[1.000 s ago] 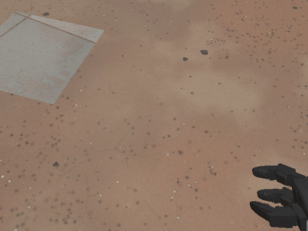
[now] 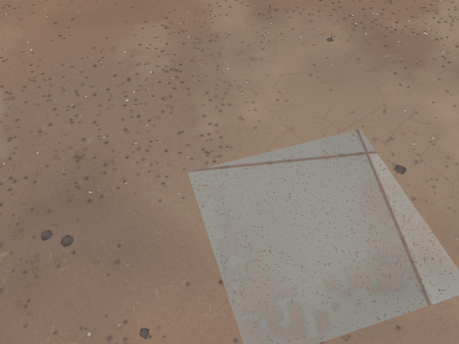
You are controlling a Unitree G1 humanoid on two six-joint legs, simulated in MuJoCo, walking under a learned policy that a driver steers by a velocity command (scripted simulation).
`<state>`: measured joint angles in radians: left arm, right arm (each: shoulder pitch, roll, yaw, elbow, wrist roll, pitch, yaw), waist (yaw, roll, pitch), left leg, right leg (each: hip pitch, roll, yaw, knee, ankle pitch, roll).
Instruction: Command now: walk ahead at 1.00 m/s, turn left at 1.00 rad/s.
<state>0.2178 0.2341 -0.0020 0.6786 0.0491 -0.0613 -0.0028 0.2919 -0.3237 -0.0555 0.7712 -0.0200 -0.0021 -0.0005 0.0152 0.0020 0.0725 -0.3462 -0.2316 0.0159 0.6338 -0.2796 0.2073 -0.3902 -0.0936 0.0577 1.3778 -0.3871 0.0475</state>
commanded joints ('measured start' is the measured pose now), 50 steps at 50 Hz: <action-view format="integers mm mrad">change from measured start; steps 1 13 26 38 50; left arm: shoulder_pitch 40 23 -46 -4 -88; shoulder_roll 183 189 206 194 154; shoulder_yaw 41 53 83 76 84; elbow -86 -89 29 18 -29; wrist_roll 25 3 -68 -52 -54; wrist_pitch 21 -18 -54 29 45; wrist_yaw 5 11 -2 32 14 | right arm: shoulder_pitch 25 156 -93 -167 -183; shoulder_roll -148 -196 32 -133 -150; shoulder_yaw -41 -50 34 -50 -93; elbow -67 61 -67 -167 -222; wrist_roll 12 15 30 40 47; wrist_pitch -59 -89 -34 -6 56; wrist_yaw -15 -11 5 8 -46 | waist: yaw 36 44 -31 -21 12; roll -74 41 -115 66 154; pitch -44 -152 -144 -243 -228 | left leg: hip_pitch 160 351 8 292 51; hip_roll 302 248 241 448 277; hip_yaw -527 -328 -59 -547 -599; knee -388 8 88 -282 -283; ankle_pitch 215 1089 175 392 160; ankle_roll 189 -73 -233 97 -43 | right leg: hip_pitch -257 250 131 -258 119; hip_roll -45 124 -79 109 179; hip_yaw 6 -111 -57 46 60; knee -144 -915 -1115 -164 -831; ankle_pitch -80 493 945 -162 95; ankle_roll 33 -102 -244 -17 5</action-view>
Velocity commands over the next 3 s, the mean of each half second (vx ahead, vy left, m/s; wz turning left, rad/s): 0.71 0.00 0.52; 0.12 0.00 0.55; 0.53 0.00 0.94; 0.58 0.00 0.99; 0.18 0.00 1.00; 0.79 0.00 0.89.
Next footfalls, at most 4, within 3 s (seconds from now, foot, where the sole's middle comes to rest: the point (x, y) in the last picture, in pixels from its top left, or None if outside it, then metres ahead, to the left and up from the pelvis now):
0.28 right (300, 326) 0.50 -0.15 -0.75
0.66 left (206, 278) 0.64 0.12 -0.75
1.04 right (273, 259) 0.70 -0.08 -0.75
1.60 left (136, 283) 0.62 0.33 -0.75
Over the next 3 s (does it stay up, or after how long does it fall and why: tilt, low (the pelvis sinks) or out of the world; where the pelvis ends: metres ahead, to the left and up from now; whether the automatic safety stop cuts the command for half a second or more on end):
stays up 0.51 0.82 0.02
